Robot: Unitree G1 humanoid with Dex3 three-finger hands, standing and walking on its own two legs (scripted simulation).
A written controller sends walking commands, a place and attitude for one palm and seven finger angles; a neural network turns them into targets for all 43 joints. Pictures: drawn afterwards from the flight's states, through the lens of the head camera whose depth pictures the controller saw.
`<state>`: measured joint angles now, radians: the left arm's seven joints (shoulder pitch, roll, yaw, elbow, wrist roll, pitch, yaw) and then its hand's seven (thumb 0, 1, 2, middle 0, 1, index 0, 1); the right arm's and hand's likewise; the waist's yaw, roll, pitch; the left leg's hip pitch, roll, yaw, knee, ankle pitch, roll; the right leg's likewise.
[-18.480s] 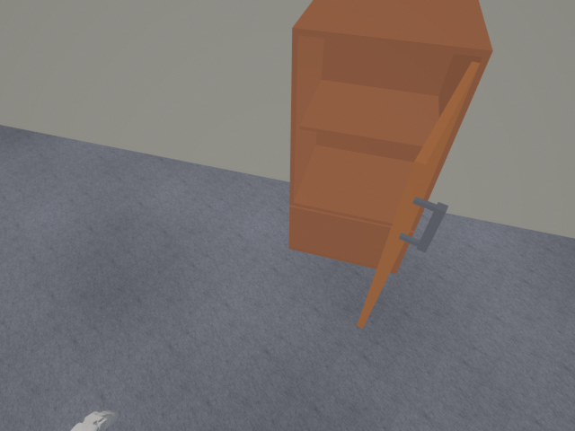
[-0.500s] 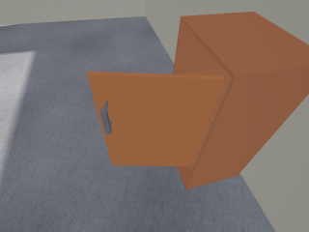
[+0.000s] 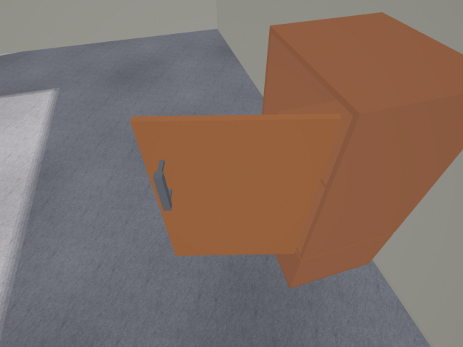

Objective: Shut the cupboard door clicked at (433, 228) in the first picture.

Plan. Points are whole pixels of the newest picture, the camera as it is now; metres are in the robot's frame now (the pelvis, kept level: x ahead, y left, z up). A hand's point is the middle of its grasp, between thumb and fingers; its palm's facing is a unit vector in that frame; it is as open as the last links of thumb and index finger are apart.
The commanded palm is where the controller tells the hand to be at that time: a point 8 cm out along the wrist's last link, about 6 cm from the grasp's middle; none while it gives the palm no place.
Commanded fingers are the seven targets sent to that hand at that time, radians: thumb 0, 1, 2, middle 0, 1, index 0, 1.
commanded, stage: look again from close up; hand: left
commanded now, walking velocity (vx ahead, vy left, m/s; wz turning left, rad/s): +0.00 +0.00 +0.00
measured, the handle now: (164, 185) +0.47 +0.19 -0.04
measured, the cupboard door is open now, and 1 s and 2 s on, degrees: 74 74 74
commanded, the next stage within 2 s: raise the hand and make a fist in 0.16 s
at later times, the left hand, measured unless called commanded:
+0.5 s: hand (137, 288) +0.22 +0.18 +0.00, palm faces +0.21 -0.98 -0.06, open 7.0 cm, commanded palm +0.12 +0.22 -0.06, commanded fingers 0.00 0.90 0.90 -0.42 -0.54 -0.42 -0.54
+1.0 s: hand (156, 315) +0.19 +0.15 -0.07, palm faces -0.05 -1.00 +0.02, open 4.6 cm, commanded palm +0.15 +0.22 -0.05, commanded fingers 0.00 0.90 0.90 -0.88 -1.04 -0.88 -1.04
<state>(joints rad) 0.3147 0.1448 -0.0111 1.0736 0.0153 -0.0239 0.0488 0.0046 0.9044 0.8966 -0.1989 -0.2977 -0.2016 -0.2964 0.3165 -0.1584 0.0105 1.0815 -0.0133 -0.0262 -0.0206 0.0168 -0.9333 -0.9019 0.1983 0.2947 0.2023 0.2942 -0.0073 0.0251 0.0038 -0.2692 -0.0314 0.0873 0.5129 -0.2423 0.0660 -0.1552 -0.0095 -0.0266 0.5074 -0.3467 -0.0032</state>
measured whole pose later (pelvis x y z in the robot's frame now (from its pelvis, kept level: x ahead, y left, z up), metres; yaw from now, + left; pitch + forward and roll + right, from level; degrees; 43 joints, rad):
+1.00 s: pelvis -0.01 -0.02 -0.11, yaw +2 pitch +18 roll -2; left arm 0.38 0.22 0.10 -0.03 -0.29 -0.32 -0.34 0.01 0.90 0.90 -0.70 -0.85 -0.70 -0.85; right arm 0.18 -0.18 0.02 0.53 0.05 -0.19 -0.03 0.01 -0.91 -0.90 0.20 0.30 0.21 0.30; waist 0.03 0.04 -0.16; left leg -1.05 0.00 0.00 1.28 -0.53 0.03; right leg -0.99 0.04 -0.12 1.25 -0.57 -0.07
